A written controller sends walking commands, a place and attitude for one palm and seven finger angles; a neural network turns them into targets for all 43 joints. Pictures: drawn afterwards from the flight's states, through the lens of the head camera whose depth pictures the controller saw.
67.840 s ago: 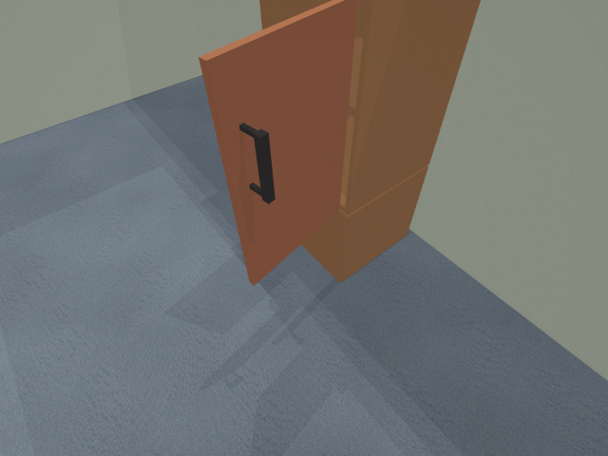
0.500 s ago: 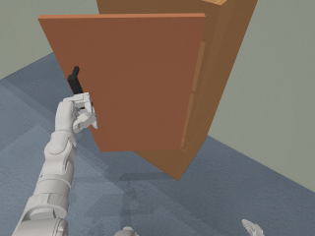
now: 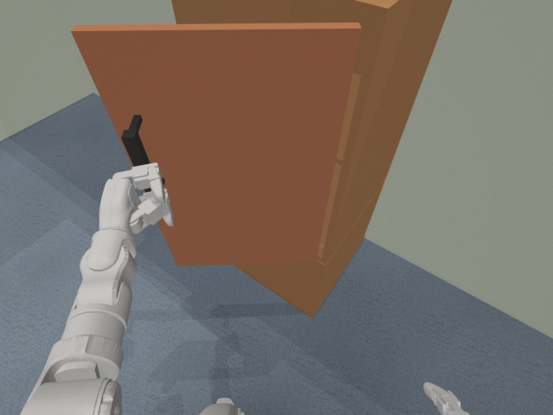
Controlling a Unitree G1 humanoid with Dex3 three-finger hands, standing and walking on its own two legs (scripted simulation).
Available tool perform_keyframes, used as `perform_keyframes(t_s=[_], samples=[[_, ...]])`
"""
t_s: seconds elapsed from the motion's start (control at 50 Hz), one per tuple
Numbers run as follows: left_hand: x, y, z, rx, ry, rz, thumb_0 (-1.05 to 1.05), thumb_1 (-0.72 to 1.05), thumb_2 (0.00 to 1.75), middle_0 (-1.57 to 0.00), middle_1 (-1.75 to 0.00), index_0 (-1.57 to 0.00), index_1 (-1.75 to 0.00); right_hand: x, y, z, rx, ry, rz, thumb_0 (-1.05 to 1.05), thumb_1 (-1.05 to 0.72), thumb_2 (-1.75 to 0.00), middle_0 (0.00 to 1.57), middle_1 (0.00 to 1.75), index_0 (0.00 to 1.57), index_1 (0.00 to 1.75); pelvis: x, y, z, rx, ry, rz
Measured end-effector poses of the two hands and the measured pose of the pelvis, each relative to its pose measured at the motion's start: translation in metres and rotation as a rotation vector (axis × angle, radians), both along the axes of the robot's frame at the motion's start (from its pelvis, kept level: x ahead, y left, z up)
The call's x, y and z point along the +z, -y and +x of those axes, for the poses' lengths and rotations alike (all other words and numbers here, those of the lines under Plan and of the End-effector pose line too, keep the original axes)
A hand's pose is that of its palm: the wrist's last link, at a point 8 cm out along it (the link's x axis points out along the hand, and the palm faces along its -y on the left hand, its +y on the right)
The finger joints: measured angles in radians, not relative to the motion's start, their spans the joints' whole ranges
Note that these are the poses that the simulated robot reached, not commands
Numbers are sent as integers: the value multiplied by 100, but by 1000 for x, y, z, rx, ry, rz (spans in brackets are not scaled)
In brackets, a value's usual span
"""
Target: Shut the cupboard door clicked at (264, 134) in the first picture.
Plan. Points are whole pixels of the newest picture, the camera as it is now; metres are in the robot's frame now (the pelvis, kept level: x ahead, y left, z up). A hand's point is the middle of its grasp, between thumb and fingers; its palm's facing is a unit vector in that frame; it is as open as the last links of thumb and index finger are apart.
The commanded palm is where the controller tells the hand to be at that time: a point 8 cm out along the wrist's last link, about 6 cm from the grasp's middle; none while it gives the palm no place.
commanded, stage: push the door shut along its arc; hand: left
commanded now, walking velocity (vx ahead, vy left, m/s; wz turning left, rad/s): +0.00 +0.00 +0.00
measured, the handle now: (147, 163) +0.48 +0.23 +0.09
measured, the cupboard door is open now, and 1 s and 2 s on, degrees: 38 23 8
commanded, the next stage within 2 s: pull the fist back off the door in 1.80 s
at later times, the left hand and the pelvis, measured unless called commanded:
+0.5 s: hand (169, 175) +0.45 +0.18 +0.10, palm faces -0.07 -1.00 -0.02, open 3.1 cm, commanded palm +0.44 +0.22 +0.09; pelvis -0.01 +0.01 -0.01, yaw +0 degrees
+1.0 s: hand (191, 149) +0.50 +0.15 +0.10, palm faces -0.20 -0.98 -0.01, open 3.1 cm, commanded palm +0.51 +0.19 +0.09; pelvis -0.01 +0.01 -0.03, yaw -1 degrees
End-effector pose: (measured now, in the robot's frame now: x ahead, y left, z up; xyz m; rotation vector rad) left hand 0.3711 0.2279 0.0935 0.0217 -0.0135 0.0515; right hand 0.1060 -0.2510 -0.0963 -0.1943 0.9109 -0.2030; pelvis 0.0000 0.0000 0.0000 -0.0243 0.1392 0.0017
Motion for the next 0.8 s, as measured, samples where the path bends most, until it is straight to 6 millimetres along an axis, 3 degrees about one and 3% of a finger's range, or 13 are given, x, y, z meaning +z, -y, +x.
perform_keyframes(t_s=[0.16, 0.42, 0.8], samples=[[6, -4, 21, -39, 4, 3, 2, 90, 90, -130, -150, -130, -150, -3, 2, -10, -8, -30, -12, 1, -91, -90, 20, 30, 20, 30, -3, 0, -3, 3, -15, -4], [7, -9, 49, -97, -13, 5, 2, 90, 90, -131, -150, -130, -150, -16, 9, -55, -59, -169, -33, 1, -91, -90, 20, 30, 20, 30, -9, -4, -5, 6, -55, -14], [8, 8, 98, -211, -26, -8, 2, 90, 90, -130, -150, -130, -150, -23, 9, -101, -126, -265, -59, 1, -91, -90, 20, 30, 20, 30, -22, -10, -12, -6, -131, -31]])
